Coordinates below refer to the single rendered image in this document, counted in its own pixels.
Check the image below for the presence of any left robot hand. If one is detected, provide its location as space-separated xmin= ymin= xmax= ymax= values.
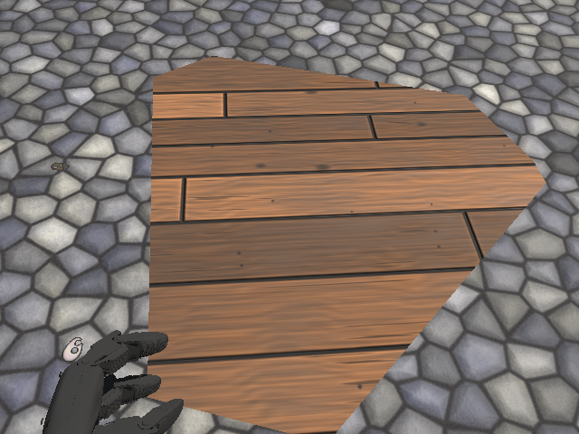
xmin=41 ymin=330 xmax=184 ymax=434

